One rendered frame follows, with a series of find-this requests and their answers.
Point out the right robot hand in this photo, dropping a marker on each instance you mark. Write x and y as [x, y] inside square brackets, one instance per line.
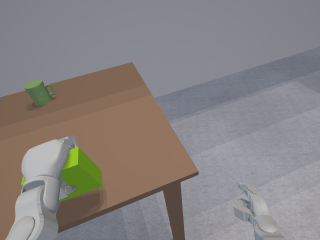
[246, 210]

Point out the left robot hand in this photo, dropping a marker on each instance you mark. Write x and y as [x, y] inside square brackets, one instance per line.
[49, 159]

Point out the sponge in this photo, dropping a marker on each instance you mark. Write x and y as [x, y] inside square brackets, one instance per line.
[79, 171]

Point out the robot right forearm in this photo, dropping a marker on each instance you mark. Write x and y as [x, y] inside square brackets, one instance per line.
[266, 228]

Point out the robot left forearm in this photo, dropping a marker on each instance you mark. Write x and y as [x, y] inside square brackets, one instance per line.
[35, 210]

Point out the table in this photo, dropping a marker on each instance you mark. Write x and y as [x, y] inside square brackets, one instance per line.
[118, 124]

